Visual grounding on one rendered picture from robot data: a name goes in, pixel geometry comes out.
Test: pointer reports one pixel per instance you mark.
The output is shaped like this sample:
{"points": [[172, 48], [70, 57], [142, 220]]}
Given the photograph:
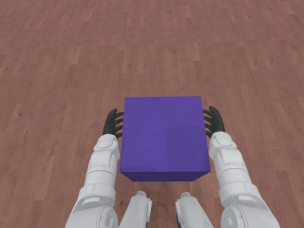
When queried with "robot left hand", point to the robot left hand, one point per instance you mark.
{"points": [[110, 123]]}

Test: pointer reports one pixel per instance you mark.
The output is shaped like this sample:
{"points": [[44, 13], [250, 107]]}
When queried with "right robot thigh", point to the right robot thigh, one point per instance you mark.
{"points": [[190, 213]]}

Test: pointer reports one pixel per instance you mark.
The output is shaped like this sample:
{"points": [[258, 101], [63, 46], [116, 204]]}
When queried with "robot right forearm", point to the robot right forearm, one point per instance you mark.
{"points": [[233, 177]]}

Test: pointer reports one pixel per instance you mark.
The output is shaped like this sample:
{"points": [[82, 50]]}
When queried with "right robot upper arm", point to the right robot upper arm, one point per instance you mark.
{"points": [[243, 216]]}

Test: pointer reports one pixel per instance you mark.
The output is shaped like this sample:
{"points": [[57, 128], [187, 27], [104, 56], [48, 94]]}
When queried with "robot right hand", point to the robot right hand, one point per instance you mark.
{"points": [[216, 122]]}

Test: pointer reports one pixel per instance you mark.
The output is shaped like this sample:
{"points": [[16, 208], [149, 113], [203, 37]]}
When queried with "carton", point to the carton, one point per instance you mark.
{"points": [[164, 139]]}

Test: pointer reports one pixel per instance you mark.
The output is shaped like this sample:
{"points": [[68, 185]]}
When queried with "left robot upper arm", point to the left robot upper arm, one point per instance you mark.
{"points": [[96, 217]]}

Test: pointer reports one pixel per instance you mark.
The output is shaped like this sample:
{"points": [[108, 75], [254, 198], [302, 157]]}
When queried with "robot left shin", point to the robot left shin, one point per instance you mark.
{"points": [[141, 193]]}

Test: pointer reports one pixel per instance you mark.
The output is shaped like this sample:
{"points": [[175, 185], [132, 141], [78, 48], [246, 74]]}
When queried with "robot left forearm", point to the robot left forearm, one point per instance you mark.
{"points": [[100, 176]]}

